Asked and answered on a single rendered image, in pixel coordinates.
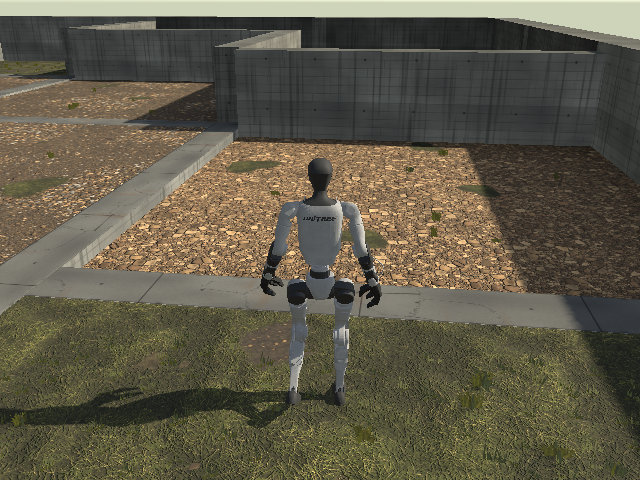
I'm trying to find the robot right upper arm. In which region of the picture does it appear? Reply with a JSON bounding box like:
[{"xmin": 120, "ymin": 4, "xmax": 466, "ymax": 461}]
[{"xmin": 341, "ymin": 201, "xmax": 368, "ymax": 258}]

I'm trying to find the right robot forearm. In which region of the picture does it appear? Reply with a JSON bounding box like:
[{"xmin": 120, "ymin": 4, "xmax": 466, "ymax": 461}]
[{"xmin": 358, "ymin": 242, "xmax": 379, "ymax": 287}]

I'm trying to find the left robot forearm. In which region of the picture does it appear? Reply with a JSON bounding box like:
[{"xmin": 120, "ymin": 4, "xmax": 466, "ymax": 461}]
[{"xmin": 262, "ymin": 241, "xmax": 282, "ymax": 280}]

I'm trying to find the robot right foot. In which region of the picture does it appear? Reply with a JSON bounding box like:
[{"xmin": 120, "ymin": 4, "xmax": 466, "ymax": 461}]
[{"xmin": 332, "ymin": 380, "xmax": 346, "ymax": 406}]

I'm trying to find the robot left upper arm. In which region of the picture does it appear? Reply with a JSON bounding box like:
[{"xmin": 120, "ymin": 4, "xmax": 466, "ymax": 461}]
[{"xmin": 272, "ymin": 201, "xmax": 299, "ymax": 256}]

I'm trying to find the right robot hand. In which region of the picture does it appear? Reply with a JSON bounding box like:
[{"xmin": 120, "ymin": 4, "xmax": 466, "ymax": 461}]
[{"xmin": 359, "ymin": 283, "xmax": 382, "ymax": 308}]

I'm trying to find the left robot hand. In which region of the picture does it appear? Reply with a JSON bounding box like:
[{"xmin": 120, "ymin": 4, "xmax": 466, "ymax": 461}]
[{"xmin": 260, "ymin": 275, "xmax": 284, "ymax": 296}]

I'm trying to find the robot left shin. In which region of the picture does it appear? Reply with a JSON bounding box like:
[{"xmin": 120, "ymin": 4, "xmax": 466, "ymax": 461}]
[{"xmin": 289, "ymin": 324, "xmax": 305, "ymax": 393}]

